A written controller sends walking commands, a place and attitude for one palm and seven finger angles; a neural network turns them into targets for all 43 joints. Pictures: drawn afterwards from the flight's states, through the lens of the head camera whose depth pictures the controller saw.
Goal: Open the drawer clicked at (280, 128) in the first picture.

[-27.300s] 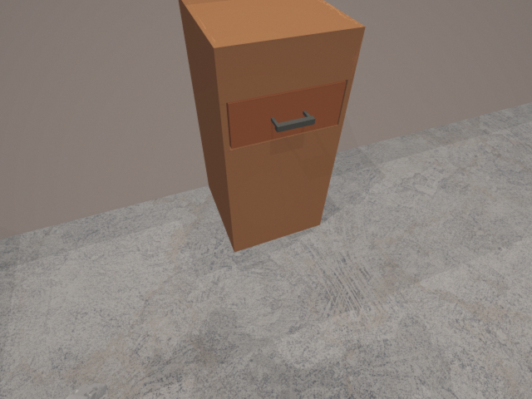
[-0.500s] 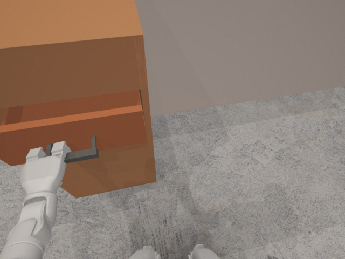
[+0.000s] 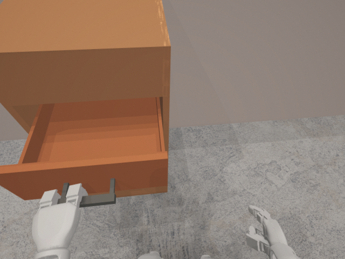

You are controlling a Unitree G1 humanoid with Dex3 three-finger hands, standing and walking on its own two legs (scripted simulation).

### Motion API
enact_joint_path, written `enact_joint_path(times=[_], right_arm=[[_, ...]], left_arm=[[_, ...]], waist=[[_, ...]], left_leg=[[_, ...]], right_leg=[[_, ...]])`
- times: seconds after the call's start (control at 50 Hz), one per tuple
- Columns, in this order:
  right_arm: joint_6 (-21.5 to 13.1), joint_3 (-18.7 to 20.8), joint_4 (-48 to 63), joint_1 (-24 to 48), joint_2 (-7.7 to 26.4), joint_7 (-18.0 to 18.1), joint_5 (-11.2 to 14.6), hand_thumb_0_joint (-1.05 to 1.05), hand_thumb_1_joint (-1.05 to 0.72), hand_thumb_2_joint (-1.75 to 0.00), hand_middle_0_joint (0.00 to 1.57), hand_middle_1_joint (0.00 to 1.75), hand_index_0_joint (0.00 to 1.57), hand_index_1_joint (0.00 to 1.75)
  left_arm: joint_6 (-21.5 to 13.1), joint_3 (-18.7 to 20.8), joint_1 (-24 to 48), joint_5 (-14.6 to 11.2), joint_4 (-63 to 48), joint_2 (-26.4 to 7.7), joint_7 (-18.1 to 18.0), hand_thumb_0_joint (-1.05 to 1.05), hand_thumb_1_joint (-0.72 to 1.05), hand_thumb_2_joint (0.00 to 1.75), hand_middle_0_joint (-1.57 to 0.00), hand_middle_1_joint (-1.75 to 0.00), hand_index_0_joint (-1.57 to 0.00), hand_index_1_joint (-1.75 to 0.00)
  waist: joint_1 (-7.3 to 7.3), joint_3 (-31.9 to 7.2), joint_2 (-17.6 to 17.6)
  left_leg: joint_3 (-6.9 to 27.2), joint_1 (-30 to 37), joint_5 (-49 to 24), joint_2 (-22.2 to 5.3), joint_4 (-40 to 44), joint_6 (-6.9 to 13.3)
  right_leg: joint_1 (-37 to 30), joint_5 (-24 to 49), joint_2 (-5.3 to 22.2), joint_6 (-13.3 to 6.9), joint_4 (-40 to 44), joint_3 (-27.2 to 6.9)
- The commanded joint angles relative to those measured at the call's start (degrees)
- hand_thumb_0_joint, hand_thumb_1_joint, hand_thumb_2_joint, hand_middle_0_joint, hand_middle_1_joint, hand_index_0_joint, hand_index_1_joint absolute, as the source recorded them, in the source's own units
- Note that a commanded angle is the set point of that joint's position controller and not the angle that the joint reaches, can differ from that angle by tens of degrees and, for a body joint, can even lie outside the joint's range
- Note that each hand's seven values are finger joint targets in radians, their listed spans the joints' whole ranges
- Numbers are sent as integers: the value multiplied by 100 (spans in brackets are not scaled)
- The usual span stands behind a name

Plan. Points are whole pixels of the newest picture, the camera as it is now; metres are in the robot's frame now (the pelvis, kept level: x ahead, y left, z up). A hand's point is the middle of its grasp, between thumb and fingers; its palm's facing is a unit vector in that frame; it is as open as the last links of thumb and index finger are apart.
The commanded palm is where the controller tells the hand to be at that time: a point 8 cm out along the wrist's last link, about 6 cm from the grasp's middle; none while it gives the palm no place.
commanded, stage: pull the drawer open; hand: left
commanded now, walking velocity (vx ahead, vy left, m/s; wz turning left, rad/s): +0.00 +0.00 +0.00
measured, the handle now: (88, 193) +0.26 +0.23 -0.03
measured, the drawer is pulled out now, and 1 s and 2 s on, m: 0.20 0.29 0.29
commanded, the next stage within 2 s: open the thumb to release the handle in 0.40 s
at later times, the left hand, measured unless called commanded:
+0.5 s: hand out of the picture +0.10 +0.24 -0.05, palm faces -0.16 -0.12 -0.98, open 6.2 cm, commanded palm +0.09 +0.26 +0.00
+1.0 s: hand out of the picture +0.11 +0.26 -0.04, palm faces -0.07 -0.02 -1.00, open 12.1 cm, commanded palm +0.09 +0.26 +0.00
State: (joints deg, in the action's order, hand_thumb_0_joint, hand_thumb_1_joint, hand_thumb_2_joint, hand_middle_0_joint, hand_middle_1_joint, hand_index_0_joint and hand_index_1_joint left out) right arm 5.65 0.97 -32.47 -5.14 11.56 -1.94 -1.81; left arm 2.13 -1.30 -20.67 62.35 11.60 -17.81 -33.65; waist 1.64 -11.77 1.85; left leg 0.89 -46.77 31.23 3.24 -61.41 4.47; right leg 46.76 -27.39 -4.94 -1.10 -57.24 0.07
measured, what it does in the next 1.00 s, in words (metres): shifts its weight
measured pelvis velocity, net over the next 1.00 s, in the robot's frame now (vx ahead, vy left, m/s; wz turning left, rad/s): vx -0.02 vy -0.05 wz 0.03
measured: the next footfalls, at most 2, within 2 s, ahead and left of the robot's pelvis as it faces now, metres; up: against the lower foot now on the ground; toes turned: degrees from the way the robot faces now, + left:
none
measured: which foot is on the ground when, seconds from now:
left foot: down 0.00-1.00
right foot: down 0.00-1.00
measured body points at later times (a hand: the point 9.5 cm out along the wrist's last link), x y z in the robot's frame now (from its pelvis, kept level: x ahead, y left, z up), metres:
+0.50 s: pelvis +0.00 -0.02 -0.01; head +0.06 -0.03 +0.43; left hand +0.10 +0.24 +0.01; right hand +0.21 -0.24 -0.11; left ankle -0.02 +0.06 -0.67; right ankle +0.00 -0.12 -0.67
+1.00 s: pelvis -0.02 -0.05 -0.02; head +0.04 -0.06 +0.42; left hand +0.11 +0.25 +0.01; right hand +0.19 -0.26 -0.13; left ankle -0.02 +0.06 -0.67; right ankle +0.00 -0.12 -0.67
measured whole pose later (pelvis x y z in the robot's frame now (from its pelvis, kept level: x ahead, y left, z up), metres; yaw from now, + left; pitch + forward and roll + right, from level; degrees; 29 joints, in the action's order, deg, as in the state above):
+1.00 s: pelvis -0.02 -0.05 -0.02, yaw +2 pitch +18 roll +0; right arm 4.6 0.5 -34.5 -5.3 12.1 3.4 -1.4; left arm -5.1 6.2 -29.8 59.0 7.7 -22.5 -33.4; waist 3.9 -11.5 1.8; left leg 2.5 -52.8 31.3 2.9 -66.6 0.8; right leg 53.9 -28.8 -5.1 -5.0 -65.1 2.5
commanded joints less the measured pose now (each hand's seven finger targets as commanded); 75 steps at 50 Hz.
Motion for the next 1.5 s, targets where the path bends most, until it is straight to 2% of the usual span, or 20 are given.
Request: enact_joint_path(times=[0.0, 0.14, 0.22, 0.46, 0.48, 0.5, 0.52, 0.58, 0.68, 0.74, 0.88, 1.02, 1.06, 1.08, 1.14, 1.2, 1.28, 1.36, 1.46, 1.48], right_arm=[[-228, 244, 793, 347, 813, 67, -43, 0, -90, -90, 20, 30, 20, 30], [-287, 203, 910, 462, 763, 59, -72, 0, -90, -90, 20, 30, 20, 30], [-348, 180, 994, 474, 727, 11, -84, 0, -90, -90, 20, 30, 20, 30], [-459, 199, 1101, 632, 664, -101, -260, 0, -90, -90, 20, 30, 20, 30], [-323, 267, 820, 606, 805, 27, -247, 0, -90, -90, 20, 30, 20, 30], [-325, 252, 879, 667, 808, 123, -343, 0, -90, -90, 20, 30, 20, 30], [-381, 226, 834, 624, 703, 170, -328, 0, -90, -90, 20, 30, 20, 30], [-487, 373, 840, 593, 768, 179, -286, 0, -90, -90, 20, 30, 20, 30], [-508, 418, 808, 483, 800, 279, -149, 0, -90, -90, 20, 30, 20, 30], [-366, 346, 794, 594, 789, 403, -63, 0, -90, -90, 20, 30, 20, 30], [-352, 201, 698, 664, 747, 580, 2, 0, -90, -90, 20, 30, 20, 30], [-517, 253, 641, 586, 746, 561, -16, 0, -90, -90, 20, 30, 20, 30], [-553, 280, 638, 570, 764, 547, -27, 0, -90, -90, 20, 30, 20, 30], [-632, 261, 639, 554, 783, 479, -70, 0, -90, -90, 20, 30, 20, 30], [-707, 341, 592, 487, 844, 446, -104, 0, -90, -90, 20, 30, 20, 30], [-703, 344, 634, 513, 866, 440, -115, 0, -90, -90, 20, 30, 20, 30], [-706, 333, 586, 499, 882, 492, -90, 0, -90, -90, 20, 30, 20, 30], [-709, 324, 549, 494, 859, 520, -50, 0, -90, -90, 20, 30, 20, 30], [-724, 285, 586, 514, 823, 567, -4, 0, -90, -90, 20, 30, 20, 30], [-714, 262, 587, 496, 857, 583, 1, 0, -90, -90, 20, 30, 20, 30]], left_arm=[[-40, 564, -606, 79, -1120, -843, -322, 0, 90, 90, -40, -135, -40, -135], [-217, 441, -1216, 56, -1405, -707, -252, 0, 90, 90, -40, -135, -40, -135], [-375, 406, -2124, -43, -1604, -614, -170, 0, 90, 90, -40, -135, -40, -135], [-1205, 723, -3748, -129, -2260, -692, -40, 0, 90, 90, -40, -135, -40, -135], [-1313, 1896, -1553, 101, -2003, -1884, -300, 0, 90, 90, -40, -135, -40, -135], [-1440, 1924, -1403, 220, -2096, -1746, -453, 0, 83, 87, -40, -134, -40, -134], [-1460, 1792, -1630, 236, -1575, -1506, -490, 0, 76, 84, -39, -134, -39, -134], [-1565, 1922, -1249, 50, -2026, -1535, -602, 0, 55, 75, -38, -131, -38, -131], [-1135, 1612, -1549, -517, -1901, -1260, -445, 0, 20, 60, -35, -127, -35, -127], [-838, 1698, -1335, -482, -1882, -1574, -399, 0, -1, 51, -33, -125, -33, -125], [-611, 1437, -1074, -336, -1339, -1526, -236, 0, -50, 30, -30, -120, -30, -120], [-919, 1515, -1104, -365, -1114, -1567, -241, 0, -50, 30, -30, -120, -30, -120], [-988, 1506, -1016, -352, -1045, -1535, -293, 0, -50, 30, -30, -120, -30, -120], [-967, 727, -783, -363, -995, -818, -244, 0, -50, 30, -30, -120, -30, -120], [-1066, 1083, -714, -299, -1055, -1197, -336, 0, -50, 30, -30, -120, -30, -120], [-1017, 1088, -473, -169, -1233, -1289, -426, 0, -50, 30, -30, -120, -30, -120], [-886, 1294, -205, -112, -1113, -1490, -516, 0, -50, 30, -30, -120, -30, -120], [-781, 1120, 36, -146, -1041, -1387, -482, 0, -50, 30, -30, -120, -30, -120], [-682, 1120, 59, -242, -1298, -1456, -446, 0, -50, 30, -30, -120, -30, -120], [-661, 1273, 151, -256, -1344, -1654, -448, 0, -50, 30, -30, -120, -30, -120]], waist=[[273, -1057, 480], [334, -1044, 295], [422, -1019, 214], [537, -991, 26], [176, -673, -305], [392, -972, -49], [292, -658, -105], [346, -1274, 304], [250, -1888, -108], [277, -1698, -327], [201, -917, -221], [244, -785, 99], [201, -743, -20], [-45, -682, -66], [100, -1011, -94], [83, -1195, -76], [54, -1124, -150], [-9, -1002, -151], [31, -1145, 113], [47, -1144, 125]], left_leg=[[435, 1523, -2963, -328, 982, -549], [346, 1323, -2774, -246, 873, -463], [277, 1227, -2917, -222, 780, -413], [192, 632, -2650, -131, 292, -320], [288, 120, -1979, -121, 58, -333], [222, 11, -1673, -61, -39, -309], [205, -131, -1440, -63, -91, -297], [248, 155, -1465, -51, -211, -403], [175, 190, -1646, -7, -183, -284], [119, -33, -1401, 1, -28, -230], [67, -256, -920, -33, 248, -158], [40, -320, -822, 2, 217, -160], [42, -396, -750, 14, 169, -159], [97, -323, -731, -28, 178, -143], [83, -231, -772, -25, 145, -151], [73, -106, -909, -18, 154, -151], [95, -194, -863, -37, 174, -153], [78, -110, -723, -38, 217, -150], [62, 186, -807, -44, 376, -145], [102, 213, -850, -47, 433, -146]], right_leg=[[-284, 1348, 67, -295, 417, 202], [-364, 1427, 89, -315, 376, 134], [-490, 1669, 112, -326, 335, 84], [-119, 1882, 172, -368, -9, -159], [499, 1520, 171, -338, -165, -243], [523, 1215, 217, -309, -302, -193], [708, 964, 227, -317, -298, -18], [1035, 636, 211, -340, -383, -109], [163, 1274, 215, -216, -221, -117], [-275, 1277, 236, -168, 25, -285], [-493, 782, 286, -200, 501, -464], [-497, 573, 320, -226, 580, -631], [-413, 432, 328, -208, 596, -656], [-148, 490, 349, -209, 542, -473], [-80, 451, 320, -205, 395, -378], [-86, 640, 326, -211, 340, -367], [-104, 572, 310, -215, 356, -348], [-14, 360, 301, -176, 461, -313], [-243, 413, 290, -174, 588, -288], [-279, 418, 283, -194, 589, -283]])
